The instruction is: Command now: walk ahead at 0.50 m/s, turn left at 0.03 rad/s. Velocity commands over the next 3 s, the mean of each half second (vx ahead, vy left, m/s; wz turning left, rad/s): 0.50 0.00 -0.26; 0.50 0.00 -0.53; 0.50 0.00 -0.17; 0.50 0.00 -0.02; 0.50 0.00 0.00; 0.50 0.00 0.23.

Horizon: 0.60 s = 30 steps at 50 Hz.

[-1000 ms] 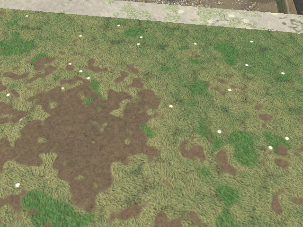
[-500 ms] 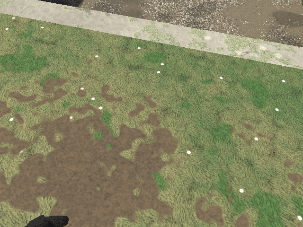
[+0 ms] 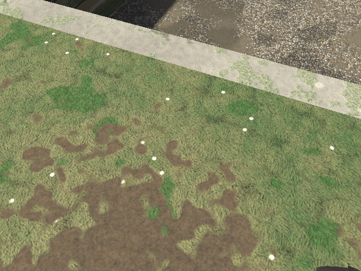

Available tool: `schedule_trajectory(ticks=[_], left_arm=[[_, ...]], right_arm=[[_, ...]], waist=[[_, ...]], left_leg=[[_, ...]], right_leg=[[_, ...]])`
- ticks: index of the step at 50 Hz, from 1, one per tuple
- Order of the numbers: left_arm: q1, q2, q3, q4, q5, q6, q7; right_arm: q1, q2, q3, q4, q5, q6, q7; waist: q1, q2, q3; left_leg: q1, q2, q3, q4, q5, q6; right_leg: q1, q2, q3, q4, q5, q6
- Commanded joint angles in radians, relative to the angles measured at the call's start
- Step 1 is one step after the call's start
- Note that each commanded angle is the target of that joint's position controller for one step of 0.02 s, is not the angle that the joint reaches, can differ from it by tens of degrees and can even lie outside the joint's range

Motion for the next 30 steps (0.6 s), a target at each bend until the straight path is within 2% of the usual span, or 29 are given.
schedule_trajectory(ticks=[1, 3, 4, 5, 6, 7, 8, 9, 10, 11, 12, 13, 14, 15, 18, 21, 23, 27, 29, 30], left_arm=[[0.026, 0.178, 0.043, -0.028, -0.008, 0.002, 0.008], [0.027, 0.191, 0.048, -0.018, -0.009, 0.014, 0.013], [0.016, 0.2, 0.051, -0.016, -0.009, 0.019, 0.016], [0.003, 0.2, 0.05, -0.017, -0.011, 0.023, 0.018], [0.002, 0.173, 0.038, -0.022, -0.004, 0.025, 0.019], [0.006, 0.105, 0.01, -0.054, 0.027, 0.021, 0.019], [0.135, 0.018, -0.013, -0.059, 0.005, 0.002, 0.013], [0.06, 0.14, 0.015, -0.045, -0.019, -0.008, 0.011], [-0.025, 0.172, 0.029, -0.072, -0.031, -0.012, 0.009], [-0.061, 0.156, 0.028, -0.075, -0.024, -0.009, 0.013], [-0.071, 0.145, 0.033, -0.075, -0.013, -0.001, 0.015], [-0.044, 0.128, 0.034, -0.069, -0.013, 0.012, 0.014], [-0.028, 0.107, 0.033, -0.062, -0.016, 0.024, 0.014], [-0.025, 0.09, 0.032, -0.062, -0.016, 0.034, 0.015], [-0.081, 0.076, 0.033, -0.088, -0.009, 0.048, 0.017], [-0.146, 0.062, 0.029, -0.111, -0.006, 0.041, 0.003], [-0.217, 0.047, 0.021, -0.135, -0.003, 0.037, -0.01], [-0.337, 0.036, 0.012, -0.2, -0.003, 0.036, -0.034], [-0.355, 0.046, 0.016, -0.228, -0.004, 0.037, -0.046], [-0.341, 0.059, 0.023, -0.235, -0.004, 0.039, -0.049]], right_arm=[[-0.122, -0.064, -0.014, -0.101, 0.008, -0.023, 0.014], [-0.118, -0.082, -0.019, -0.107, 0.007, -0.027, 0.023], [-0.083, -0.097, -0.026, -0.099, 0.005, -0.029, 0.024], [0.0, -0.121, -0.041, -0.077, 0.0, -0.031, 0.02], [0.152, -0.171, -0.065, -0.037, -0.006, -0.031, 0.01], [0.338, -0.252, -0.085, -0.012, -0.02, -0.027, -0.003], [0.348, -0.286, -0.089, 0.003, -0.021, -0.02, 0.004], [0.33, -0.184, -0.066, -0.006, -0.011, -0.019, 0.003], [0.271, -0.152, -0.053, -0.006, -0.007, -0.021, 0.0], [0.205, -0.131, -0.045, -0.008, -0.012, -0.024, 0.001], [0.158, -0.103, -0.039, -0.006, -0.016, -0.028, 0.003], [0.133, -0.093, -0.037, -0.001, -0.024, -0.036, 0.004], [0.121, -0.086, -0.038, 0.007, -0.025, -0.044, 0.004], [0.115, -0.088, -0.041, 0.017, -0.025, -0.051, 0.003], [0.125, -0.111, -0.051, 0.048, -0.03, -0.058, -0.007], [0.132, -0.128, -0.055, 0.068, -0.029, -0.05, -0.018], [0.15, -0.145, -0.059, 0.08, -0.024, -0.043, -0.025], [0.22, -0.173, -0.07, 0.119, -0.007, -0.016, -0.03], [0.223, -0.187, -0.075, 0.128, 0.002, 0.001, -0.032], [0.211, -0.201, -0.079, 0.125, 0.005, 0.008, -0.036]], waist=[[-0.003, -0.108, 0.033], [-0.023, -0.118, 0.028], [-0.049, -0.126, 0.007], [-0.102, -0.12, -0.041], [-0.173, -0.098, -0.146], [-0.233, 0.046, -0.315], [-0.162, 0.298, -0.419], [-0.206, 0.152, -0.324], [-0.196, 0.104, -0.189], [-0.162, 0.04, -0.125], [-0.135, 0.042, -0.073], [-0.106, 0.07, -0.061], [-0.093, 0.07, -0.054], [-0.082, 0.058, -0.041], [-0.082, 0.023, -0.002], [-0.099, 0.014, 0.016], [-0.127, 0.001, 0.037], [-0.172, -0.012, 0.075], [-0.161, 0.001, 0.07], [-0.141, 0.019, 0.048]], left_leg=[[0.035, -0.031, 0.022, -0.074, 0.012, 0.019], [0.06, -0.04, 0.023, -0.107, -0.059, 0.045], [0.119, -0.056, 0.037, -0.122, -0.092, 0.06], [0.26, -0.082, 0.059, -0.157, -0.094, 0.082], [0.499, -0.062, 0.044, -0.149, -0.071, 0.115], [0.809, 0.156, -0.192, -0.112, -0.035, 0.18], [1.042, 0.331, -0.614, -0.236, -0.263, 0.313], [0.965, 0.298, -0.594, -0.29, -0.397, 0.273], [0.837, 0.268, -0.441, -0.313, -0.366, 0.233], [0.712, 0.227, -0.34, -0.345, -0.282, 0.213], [0.621, 0.192, -0.257, -0.381, -0.216, 0.204], [0.557, 0.173, -0.194, -0.415, -0.17, 0.196], [0.521, 0.162, -0.15, -0.442, -0.132, 0.199], [0.497, 0.161, -0.104, -0.461, -0.083, 0.204], [0.5, 0.16, 0.001, -0.487, 0.022, 0.207], [0.528, 0.137, 0.103, -0.497, 0.057, 0.186], [0.546, 0.136, 0.153, -0.503, 0.064, 0.175], [0.684, 0.18, 0.199, -0.463, 0.127, 0.167], [0.745, 0.197, 0.222, -0.403, 0.262, 0.152], [0.761, 0.197, 0.239, -0.349, 0.419, 0.14]], right_leg=[[-0.007, -0.284, 0.139, -0.046, 0.278, -0.147], [0.05, -0.311, 0.149, -0.002, 0.338, -0.13], [0.065, -0.311, 0.144, 0.043, 0.43, -0.119], [0.045, -0.283, 0.125, 0.149, 0.57, -0.1], [-0.04, -0.229, 0.093, 0.334, 0.586, -0.071], [-0.258, -0.15, 0.047, 0.668, 0.255, -0.03], [-0.602, -0.009, 0.08, 0.945, -0.351, 0.011], [-0.703, -0.063, 0.168, 1.042, -0.339, 0.008], [-0.741, -0.102, 0.15, 1.04, -0.24, 0.002], [-0.702, -0.143, 0.131, 1.003, -0.155, 0.01], [-0.673, -0.167, 0.131, 0.955, -0.097, 0.019], [-0.615, -0.189, 0.136, 0.938, -0.055, 0.026], [-0.587, -0.193, 0.132, 0.93, -0.033, 0.033], [-0.587, -0.194, 0.131, 0.922, -0.016, 0.04], [-0.661, -0.196, 0.15, 0.84, 0.092, 0.057], [-0.666, -0.187, 0.123, 0.669, 0.242, 0.057], [-0.65, -0.179, 0.075, 0.562, 0.305, 0.049], [-0.697, -0.165, 0.018, 0.442, 0.262, 0.016], [-0.683, -0.142, -0.017, 0.412, 0.182, -0.011], [-0.634, -0.114, -0.045, 0.406, 0.133, -0.03]])
Next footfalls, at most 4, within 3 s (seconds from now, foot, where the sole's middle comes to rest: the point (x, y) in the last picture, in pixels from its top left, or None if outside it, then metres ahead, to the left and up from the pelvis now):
0.12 left None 0.25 0.14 -0.78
0.68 right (242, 265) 0.51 -0.13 -0.78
1.16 left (223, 182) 0.85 -0.06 -0.78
1.68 right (304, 165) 0.97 -0.41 -0.78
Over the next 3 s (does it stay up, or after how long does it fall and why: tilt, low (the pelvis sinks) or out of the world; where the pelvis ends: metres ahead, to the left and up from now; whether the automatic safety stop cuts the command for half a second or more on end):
stays up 1.30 -0.53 -0.01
